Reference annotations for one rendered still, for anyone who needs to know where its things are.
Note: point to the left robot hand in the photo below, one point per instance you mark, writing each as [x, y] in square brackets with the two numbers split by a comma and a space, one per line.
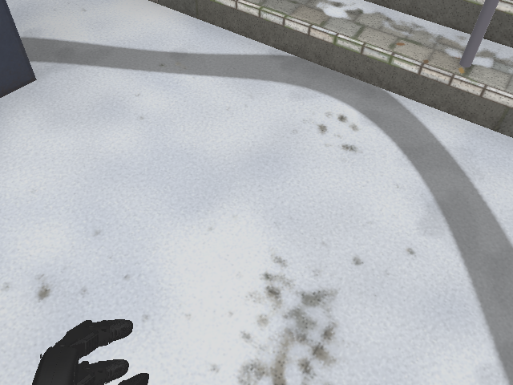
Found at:
[60, 364]

